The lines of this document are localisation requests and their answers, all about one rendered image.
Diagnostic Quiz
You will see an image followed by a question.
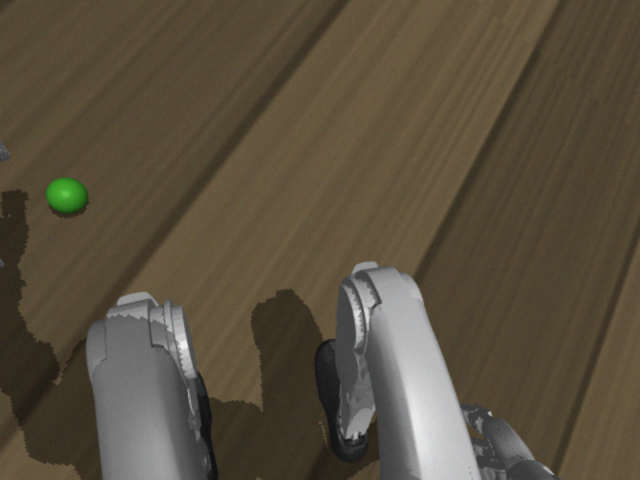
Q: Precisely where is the left robot foot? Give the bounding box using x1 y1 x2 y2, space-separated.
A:
194 370 218 480

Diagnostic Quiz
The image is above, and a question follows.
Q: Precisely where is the ball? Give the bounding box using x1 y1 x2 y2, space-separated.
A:
46 177 88 213

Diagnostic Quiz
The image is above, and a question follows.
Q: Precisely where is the right robot arm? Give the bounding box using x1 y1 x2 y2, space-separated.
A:
506 460 563 480

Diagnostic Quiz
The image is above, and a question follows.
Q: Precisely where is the right robot hand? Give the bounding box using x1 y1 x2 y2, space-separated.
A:
459 403 536 480

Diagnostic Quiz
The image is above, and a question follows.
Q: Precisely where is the right robot foot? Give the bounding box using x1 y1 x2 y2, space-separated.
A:
315 339 368 463

